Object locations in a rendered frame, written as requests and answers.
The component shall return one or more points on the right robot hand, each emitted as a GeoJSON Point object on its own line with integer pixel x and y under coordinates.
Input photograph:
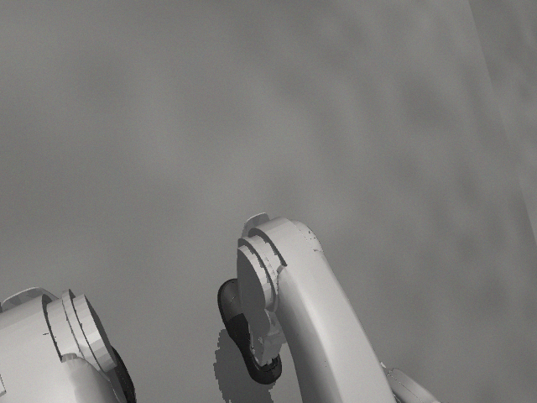
{"type": "Point", "coordinates": [406, 389]}

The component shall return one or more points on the right robot foot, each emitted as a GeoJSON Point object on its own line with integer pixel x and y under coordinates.
{"type": "Point", "coordinates": [237, 328]}

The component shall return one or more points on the left robot foot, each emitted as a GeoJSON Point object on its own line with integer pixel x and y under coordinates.
{"type": "Point", "coordinates": [124, 378]}

